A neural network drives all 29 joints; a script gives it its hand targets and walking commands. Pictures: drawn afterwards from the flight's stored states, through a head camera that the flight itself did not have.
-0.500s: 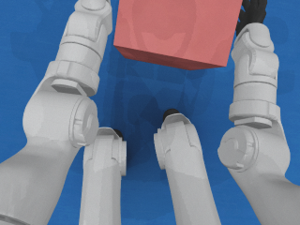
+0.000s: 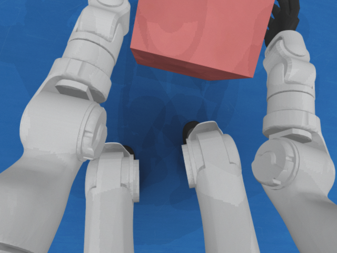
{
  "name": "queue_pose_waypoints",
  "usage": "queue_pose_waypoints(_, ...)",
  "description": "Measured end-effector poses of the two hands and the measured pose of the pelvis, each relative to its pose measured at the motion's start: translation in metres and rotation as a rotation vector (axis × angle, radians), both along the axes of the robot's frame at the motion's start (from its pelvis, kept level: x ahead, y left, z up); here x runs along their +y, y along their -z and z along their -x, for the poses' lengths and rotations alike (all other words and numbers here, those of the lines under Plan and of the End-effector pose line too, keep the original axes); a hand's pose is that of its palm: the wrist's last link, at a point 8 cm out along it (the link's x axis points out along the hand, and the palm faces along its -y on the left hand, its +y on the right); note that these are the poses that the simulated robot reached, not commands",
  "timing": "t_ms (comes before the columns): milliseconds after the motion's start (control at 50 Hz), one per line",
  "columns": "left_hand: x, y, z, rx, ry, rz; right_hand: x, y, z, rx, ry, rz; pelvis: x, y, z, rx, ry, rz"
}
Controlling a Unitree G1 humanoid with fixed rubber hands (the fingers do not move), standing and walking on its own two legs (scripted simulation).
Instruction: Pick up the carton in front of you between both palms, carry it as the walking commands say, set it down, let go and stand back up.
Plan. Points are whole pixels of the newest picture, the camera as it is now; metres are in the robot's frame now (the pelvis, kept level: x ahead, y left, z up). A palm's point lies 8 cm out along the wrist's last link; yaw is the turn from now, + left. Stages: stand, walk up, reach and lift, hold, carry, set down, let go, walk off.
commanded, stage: set down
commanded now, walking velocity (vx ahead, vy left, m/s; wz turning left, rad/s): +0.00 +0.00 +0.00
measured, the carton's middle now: (191, 22) +0.52 -0.14 -0.25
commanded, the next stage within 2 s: none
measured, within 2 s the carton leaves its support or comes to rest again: rests again in 0.20 s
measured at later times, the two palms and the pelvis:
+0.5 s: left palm out of the picture +0.57 +0.01 -0.19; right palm (273, 35) +0.46 -0.28 -0.19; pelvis -0.01 +0.00 -0.01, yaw -1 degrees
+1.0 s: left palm out of the picture +0.58 +0.03 -0.21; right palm (291, 37) +0.45 -0.33 -0.21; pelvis -0.01 -0.01 -0.02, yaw -2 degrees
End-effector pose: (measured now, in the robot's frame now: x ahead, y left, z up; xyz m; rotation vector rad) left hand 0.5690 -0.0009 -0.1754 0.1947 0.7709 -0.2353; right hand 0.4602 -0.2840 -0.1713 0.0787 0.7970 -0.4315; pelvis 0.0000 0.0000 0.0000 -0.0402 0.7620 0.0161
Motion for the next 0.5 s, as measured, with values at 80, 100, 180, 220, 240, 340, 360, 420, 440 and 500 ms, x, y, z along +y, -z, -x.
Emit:
queue_pose_waypoints(80, 0.001, 0.004, 0.001, 0.003, 0.003, -0.007, 0.001, 0.006, 0.003, 0.007, -0.011, -0.005, 0.001, 0.002, 0.002, -0.018, -0.001, 0.001)
queue_pose_waypoints(100, 0.001, 0.005, 0.002, 0.004, 0.004, -0.009, 0.001, 0.007, 0.003, 0.008, -0.014, -0.006, 0.001, 0.003, 0.003, -0.023, -0.002, 0.001)
queue_pose_waypoints(180, 0.004, 0.01, 0.002, 0.007, 0.005, -0.015, 0.003, 0.014, 0.003, 0.014, -0.028, -0.012, 0.0, 0.005, 0.004, -0.041, -0.003, 0.001)
queue_pose_waypoints(220, 0.005, 0.013, 0.003, 0.01, 0.007, -0.017, 0.003, 0.017, 0.003, 0.017, -0.033, -0.016, 0.0, 0.006, 0.005, -0.048, -0.003, 0.001)
queue_pose_waypoints(240, 0.006, 0.015, 0.003, 0.011, 0.007, -0.018, 0.004, 0.017, 0.002, 0.012, -0.036, -0.02, 0.0, 0.007, 0.005, -0.051, -0.004, 0.001)
queue_pose_waypoints(340, 0.008, 0.016, 0.002, 0.011, 0.018, -0.005, 0.003, 0.018, 0.002, 0.008, -0.049, -0.026, -0.001, 0.01, 0.007, -0.063, -0.003, 0.004)
queue_pose_waypoints(360, 0.008, 0.016, 0.002, 0.011, 0.021, -0.004, 0.003, 0.018, 0.002, 0.008, -0.052, -0.026, -0.001, 0.01, 0.007, -0.065, -0.003, 0.005)
queue_pose_waypoints(420, 0.008, 0.016, 0.001, 0.011, 0.028, 0.001, 0.002, 0.018, 0.002, 0.007, -0.058, -0.027, 0.0, 0.012, 0.008, -0.071, -0.002, 0.008)
queue_pose_waypoints(440, 0.009, 0.016, 0.001, 0.011, 0.03, 0.003, 0.002, 0.018, 0.002, 0.006, -0.06, -0.028, 0.0, 0.012, 0.009, -0.072, -0.002, 0.009)
queue_pose_waypoints(500, 0.009, 0.017, 0.001, 0.011, 0.037, 0.011, 0.002, 0.018, 0.002, 0.006, -0.064, -0.031, 0.001, 0.013, 0.009, -0.076, -0.001, 0.011)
